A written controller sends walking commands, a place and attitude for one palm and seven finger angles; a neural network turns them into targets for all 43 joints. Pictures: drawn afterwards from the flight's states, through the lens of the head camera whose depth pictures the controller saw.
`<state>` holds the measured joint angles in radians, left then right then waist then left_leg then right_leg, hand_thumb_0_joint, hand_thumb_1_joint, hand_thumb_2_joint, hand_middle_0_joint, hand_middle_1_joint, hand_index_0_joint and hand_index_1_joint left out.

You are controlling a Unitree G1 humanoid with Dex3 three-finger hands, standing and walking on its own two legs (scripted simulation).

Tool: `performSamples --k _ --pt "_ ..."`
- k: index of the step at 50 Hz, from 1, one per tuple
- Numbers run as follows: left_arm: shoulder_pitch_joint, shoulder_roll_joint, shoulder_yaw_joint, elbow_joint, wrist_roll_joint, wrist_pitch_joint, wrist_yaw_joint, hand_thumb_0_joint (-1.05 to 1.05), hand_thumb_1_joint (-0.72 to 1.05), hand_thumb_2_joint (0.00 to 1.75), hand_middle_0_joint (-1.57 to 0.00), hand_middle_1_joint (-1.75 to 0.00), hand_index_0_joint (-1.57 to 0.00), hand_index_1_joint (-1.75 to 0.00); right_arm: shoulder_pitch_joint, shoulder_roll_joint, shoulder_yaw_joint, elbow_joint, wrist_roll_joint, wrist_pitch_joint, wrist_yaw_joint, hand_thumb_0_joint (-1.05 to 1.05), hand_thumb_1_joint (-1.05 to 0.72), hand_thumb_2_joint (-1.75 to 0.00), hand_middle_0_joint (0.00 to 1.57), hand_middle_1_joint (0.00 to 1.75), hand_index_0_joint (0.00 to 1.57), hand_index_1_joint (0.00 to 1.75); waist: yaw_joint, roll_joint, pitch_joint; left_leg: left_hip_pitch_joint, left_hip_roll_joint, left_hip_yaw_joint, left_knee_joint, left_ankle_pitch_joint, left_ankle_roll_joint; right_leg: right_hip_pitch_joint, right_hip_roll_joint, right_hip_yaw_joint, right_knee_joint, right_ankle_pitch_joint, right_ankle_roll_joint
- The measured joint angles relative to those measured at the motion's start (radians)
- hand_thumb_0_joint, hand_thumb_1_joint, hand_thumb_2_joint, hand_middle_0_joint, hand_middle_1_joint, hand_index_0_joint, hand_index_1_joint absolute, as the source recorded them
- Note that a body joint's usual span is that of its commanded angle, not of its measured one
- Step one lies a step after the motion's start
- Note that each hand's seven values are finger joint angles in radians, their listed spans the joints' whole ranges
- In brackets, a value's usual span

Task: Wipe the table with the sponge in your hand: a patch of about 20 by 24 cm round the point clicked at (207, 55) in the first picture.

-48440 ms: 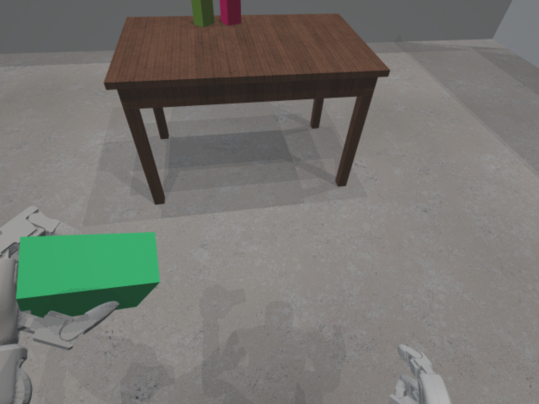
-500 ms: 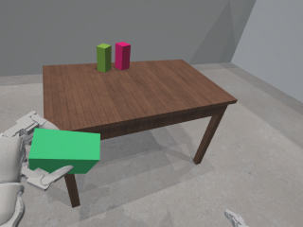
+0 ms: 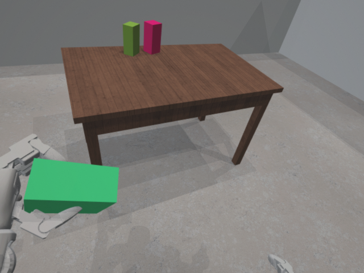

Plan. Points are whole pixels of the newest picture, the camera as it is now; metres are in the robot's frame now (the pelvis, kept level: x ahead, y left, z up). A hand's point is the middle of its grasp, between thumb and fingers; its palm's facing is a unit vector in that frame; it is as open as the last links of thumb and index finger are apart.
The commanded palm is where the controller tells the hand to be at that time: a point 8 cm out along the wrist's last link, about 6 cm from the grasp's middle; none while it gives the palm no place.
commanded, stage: stop stepping back and stand still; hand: left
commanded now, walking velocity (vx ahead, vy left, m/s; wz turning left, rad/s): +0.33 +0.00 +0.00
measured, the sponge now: (83, 191) +0.22 +0.20 +0.14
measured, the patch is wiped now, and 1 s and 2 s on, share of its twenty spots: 0.95 0.95 0.95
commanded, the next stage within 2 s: stand and wait in 0.72 s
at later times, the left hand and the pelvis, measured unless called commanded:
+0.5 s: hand (26, 215) +0.14 +0.23 +0.19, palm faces +0.27 -0.88 -0.40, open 10.0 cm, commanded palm +0.09 +0.28 +0.22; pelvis -0.08 +0.01 +0.02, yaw -2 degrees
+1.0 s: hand out of the picture +0.12 +0.26 +0.19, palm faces +0.37 -0.87 -0.31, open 10.0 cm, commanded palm +0.08 +0.30 +0.22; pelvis -0.09 +0.03 +0.04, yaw -2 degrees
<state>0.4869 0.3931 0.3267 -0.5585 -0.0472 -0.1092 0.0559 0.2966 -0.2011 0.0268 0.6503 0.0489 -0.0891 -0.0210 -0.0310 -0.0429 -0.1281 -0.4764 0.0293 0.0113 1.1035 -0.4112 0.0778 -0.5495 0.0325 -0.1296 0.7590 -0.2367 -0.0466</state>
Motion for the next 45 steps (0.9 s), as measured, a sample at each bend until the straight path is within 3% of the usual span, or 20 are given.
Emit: performSamples --k 2,3,5,7,9,14,21,23,24,26,29,31,33,36,38,40,45 --pt "0.004 0.029 0.015 -0.052 0.0 -0.003 0.013 -0.01 -0.53 1.07 -0.75 -1.36 -0.77 -1.36 -0.018 -0.003 -0.001 -0.015 -0.005 -0.028 -0.013 0.01 -0.9 -0.9 0.21 0.3 0.2 0.3 0.006 -0.043 0.008 0.082 -0.023 0.022 -0.179 -0.219 -0.002 -0.069 -0.026 0.013 0.07 -0.044 -0.003" --pt "0.005 0.041 0.032 -0.059 0.004 -0.004 0.024 -0.01 -0.53 1.07 -0.75 -1.36 -0.77 -1.36 -0.035 0.007 -0.001 -0.017 -0.011 -0.035 -0.019 0.01 -0.9 -0.9 0.2 0.3 0.2 0.3 0.019 -0.081 0.023 0.092 -0.041 0.059 -0.19 -0.213 0.0 -0.096 -0.035 0.05 0.155 -0.122 0.002" --pt "0.015 0.041 0.053 -0.041 0.017 0.0 0.042 -0.01 -0.53 1.07 -0.75 -1.36 -0.77 -1.36 -0.044 0.019 -0.001 -0.025 -0.019 -0.056 -0.028 0.01 -0.9 -0.9 0.2 0.3 0.2 0.3 0.03 -0.097 0.023 0.123 -0.052 0.112 -0.221 -0.13 0.004 -0.127 -0.024 0.091 0.364 -0.209 0.015" --pt "-0.003 0.038 0.051 0.013 0.02 -0.002 0.051 -0.01 -0.53 1.07 -0.75 -1.36 -0.77 -1.35 -0.035 0.026 -0.002 -0.015 -0.02 -0.074 -0.022 0.01 -0.9 -0.9 0.2 0.3 0.2 0.3 0.016 -0.066 -0.006 0.152 -0.055 0.114 -0.275 -0.077 0.01 -0.127 -0.014 0.106 0.521 -0.198 0.025" --pt "-0.057 0.027 0.031 0.079 0.015 -0.004 0.055 -0.01 -0.53 1.07 -0.75 -1.36 -0.77 -1.35 -0.015 0.029 0.003 0.005 -0.011 -0.077 -0.013 0.01 -0.9 -0.9 0.2 0.3 0.2 0.3 0.007 -0.027 -0.032 0.171 -0.054 0.091 -0.341 -0.035 0.017 -0.1 -0.011 0.109 0.564 -0.152 0.033" --pt "-0.122 -0.01 0.025 0.115 -0.005 0.001 0.059 -0.01 -0.53 1.07 -0.75 -1.36 -0.77 -1.36 0.012 0.045 0.031 0.015 -0.004 -0.034 -0.002 0.01 -0.9 -0.9 0.2 0.3 0.2 0.3 -0.01 0.029 -0.027 0.183 -0.03 0.042 -0.464 0.066 0.013 -0.005 -0.029 0.097 0.375 -0.091 0.042" --pt "0.032 -0.001 0.015 0.06 -0.01 0.015 0.049 -0.01 -0.53 1.07 -0.74 -1.37 -0.76 -1.36 0.003 0.048 0.037 -0.012 -0.021 -0.006 -0.014 0.01 -0.9 -0.9 0.21 0.3 0.2 0.3 -0.029 0.052 0.023 0.164 -0.008 0.074 -0.472 0.091 0.0 0.157 -0.042 0.053 -0.036 -0.139 0.049" --pt "0.044 0.021 0.01 0.055 -0.006 0.018 0.045 -0.01 -0.53 1.07 -0.74 -1.37 -0.76 -1.36 0.002 0.039 0.034 -0.013 -0.027 -0.001 -0.017 0.01 -0.9 -0.9 0.21 0.3 0.2 0.3 -0.026 0.045 0.034 0.143 -0.012 0.076 -0.424 0.073 -0.006 0.231 -0.039 0.035 -0.172 -0.068 0.04" --pt "0.035 0.021 0.004 0.057 -0.002 0.017 0.043 -0.01 -0.53 1.07 -0.75 -1.37 -0.76 -1.36 -0.006 0.026 0.028 -0.009 -0.028 0.002 -0.017 0.01 -0.9 -0.9 0.21 0.3 0.2 0.3 -0.024 0.06 0.048 0.124 -0.001 0.066 -0.383 0.056 -0.009 0.236 -0.03 0.023 -0.188 -0.002 0.035" --pt "0.008 0.016 -0.014 0.055 0.001 0.017 0.039 -0.01 -0.53 1.07 -0.75 -1.36 -0.76 -1.36 -0.02 -0.003 0.007 0.011 -0.027 0.016 -0.018 0.01 -0.9 -0.9 0.21 0.3 0.2 0.3 -0.022 0.097 0.069 0.081 0.008 0.013 -0.279 -0.005 -0.017 0.231 -0.011 -0.015 -0.156 -0.001 0.03" --pt "0.002 0.003 -0.008 0.024 -0.006 0.004 0.043 -0.01 -0.53 1.07 -0.75 -1.36 -0.77 -1.36 -0.035 -0.02 -0.022 0.049 -0.02 0.033 -0.02 0.01 -0.9 -0.9 0.21 0.3 0.2 0.3 0.011 0.075 0.061 0.041 -0.004 -0.026 -0.147 -0.026 -0.026 0.211 -0.011 -0.013 -0.13 -0.028 0.026" --pt "0.013 -0.003 0.014 -0.009 -0.01 0.0 0.053 -0.01 -0.53 1.07 -0.75 -1.36 -0.77 -1.36 -0.039 -0.025 -0.029 0.04 -0.021 0.041 -0.028 0.01 -0.9 -0.9 0.21 0.3 0.2 0.3 0.019 0.042 0.051 0.08 0.006 -0.033 -0.238 0.002 -0.021 0.188 -0.022 0.003 -0.108 -0.035 0.026" --pt "0.004 -0.01 0.026 -0.015 -0.009 -0.01 0.07 -0.01 -0.53 1.07 -0.75 -1.36 -0.77 -1.36 -0.047 -0.032 -0.035 0.02 -0.028 0.032 -0.045 0.01 -0.9 -0.9 0.2 0.3 0.2 0.3 0.015 0.019 0.054 0.115 -0.006 -0.034 -0.329 -0.026 -0.053 0.16 -0.041 0.016 -0.059 -0.073 0.029" --pt "-0.007 -0.03 0.023 0.033 -0.001 0.003 0.097 -0.01 -0.53 1.07 -0.75 -1.36 -0.77 -1.36 -0.055 -0.026 -0.04 -0.009 -0.028 0.01 -0.061 0.01 -0.9 -0.9 0.2 0.3 0.2 0.3 0.015 0.014 0.06 0.151 -0.027 -0.006 -0.375 0.037 -0.041 0.16 -0.03 0.072 0.003 -0.183 0.039" --pt "-0.015 -0.026 0.015 0.065 0.001 0.014 0.1 -0.01 -0.53 1.07 -0.75 -1.36 -0.77 -1.36 -0.051 -0.017 -0.033 -0.025 -0.025 -0.009 -0.058 0.01 -0.9 -0.9 0.2 0.3 0.2 0.3 0.006 0.024 0.056 0.174 -0.037 -0.007 -0.413 0.064 -0.038 0.207 -0.021 0.082 -0.077 -0.139 0.047" --pt "-0.03 -0.02 0.005 0.087 0.001 0.015 0.096 -0.01 -0.53 1.07 -0.75 -1.36 -0.76 -1.36 -0.053 -0.011 -0.021 -0.029 -0.024 -0.016 -0.051 0.01 -0.9 -0.9 0.2 0.3 0.2 0.3 0.004 0.034 0.058 0.183 -0.04 -0.017 -0.424 0.071 -0.041 0.248 -0.016 0.082 -0.173 0.015 0.04" --pt "-0.027 -0.044 -0.03 0.09 0.001 0.0 0.085 -0.01 -0.53 1.07 -0.75 -1.37 -0.76 -1.36 -0.071 0.0 -0.01 -0.009 -0.03 0.006 -0.039 0.01 -0.9 -0.9 0.2 0.3 0.2 0.3 0.007 0.054 0.05 0.165 -0.032 -0.043 -0.434 0.087 -0.042 0.259 -0.005 0.057 -0.224 0.02 0.032"
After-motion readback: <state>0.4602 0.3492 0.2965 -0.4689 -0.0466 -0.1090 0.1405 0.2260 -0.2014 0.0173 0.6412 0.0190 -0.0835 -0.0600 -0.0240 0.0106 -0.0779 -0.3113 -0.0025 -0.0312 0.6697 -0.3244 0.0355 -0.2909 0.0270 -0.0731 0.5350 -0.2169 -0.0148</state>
